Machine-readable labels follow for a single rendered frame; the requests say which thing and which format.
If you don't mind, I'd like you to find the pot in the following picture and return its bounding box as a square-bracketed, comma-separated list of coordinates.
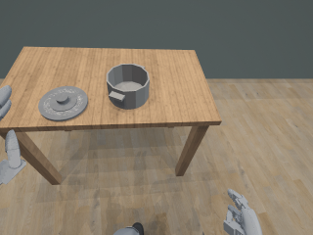
[107, 64, 150, 110]

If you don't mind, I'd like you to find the left robot foot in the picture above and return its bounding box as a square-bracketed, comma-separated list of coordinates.
[132, 222, 144, 235]

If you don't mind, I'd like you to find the table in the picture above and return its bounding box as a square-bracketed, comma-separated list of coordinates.
[0, 46, 222, 185]

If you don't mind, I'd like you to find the robot left hand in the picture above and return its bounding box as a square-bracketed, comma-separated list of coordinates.
[0, 85, 26, 185]

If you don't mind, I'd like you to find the lid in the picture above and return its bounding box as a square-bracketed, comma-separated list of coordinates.
[38, 86, 88, 121]

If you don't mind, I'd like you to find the knob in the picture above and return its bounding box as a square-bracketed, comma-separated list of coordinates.
[56, 93, 69, 104]

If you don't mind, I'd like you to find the robot right hand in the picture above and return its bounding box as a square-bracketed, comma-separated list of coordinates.
[223, 188, 263, 235]

